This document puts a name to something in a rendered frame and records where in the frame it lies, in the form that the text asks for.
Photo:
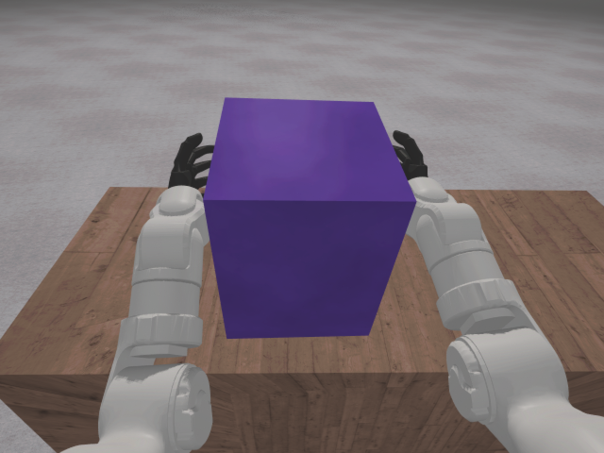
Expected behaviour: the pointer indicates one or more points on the robot right upper arm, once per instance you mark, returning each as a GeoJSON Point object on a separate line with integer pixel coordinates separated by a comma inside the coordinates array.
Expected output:
{"type": "Point", "coordinates": [510, 381]}

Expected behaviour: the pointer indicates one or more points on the robot left hand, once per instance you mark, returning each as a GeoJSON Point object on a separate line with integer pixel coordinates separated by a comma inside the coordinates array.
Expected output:
{"type": "Point", "coordinates": [185, 170]}

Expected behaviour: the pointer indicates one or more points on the robot left forearm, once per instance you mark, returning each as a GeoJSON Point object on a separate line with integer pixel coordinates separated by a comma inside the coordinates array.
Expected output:
{"type": "Point", "coordinates": [163, 317]}

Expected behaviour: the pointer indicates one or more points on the carton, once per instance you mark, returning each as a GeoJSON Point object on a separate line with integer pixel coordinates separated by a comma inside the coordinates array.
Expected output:
{"type": "Point", "coordinates": [307, 206]}

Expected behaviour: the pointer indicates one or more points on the robot left upper arm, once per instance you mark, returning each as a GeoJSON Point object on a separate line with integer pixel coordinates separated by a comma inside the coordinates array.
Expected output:
{"type": "Point", "coordinates": [161, 408]}

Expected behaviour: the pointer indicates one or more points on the robot right forearm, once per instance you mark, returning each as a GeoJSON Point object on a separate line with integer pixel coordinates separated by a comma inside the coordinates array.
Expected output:
{"type": "Point", "coordinates": [473, 295]}

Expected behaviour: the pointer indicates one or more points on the pedestal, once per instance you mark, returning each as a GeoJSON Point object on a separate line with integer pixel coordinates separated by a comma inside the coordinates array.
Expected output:
{"type": "Point", "coordinates": [383, 393]}

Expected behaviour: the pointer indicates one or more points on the robot right hand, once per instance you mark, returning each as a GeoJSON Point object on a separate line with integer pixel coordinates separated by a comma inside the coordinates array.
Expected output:
{"type": "Point", "coordinates": [412, 158]}

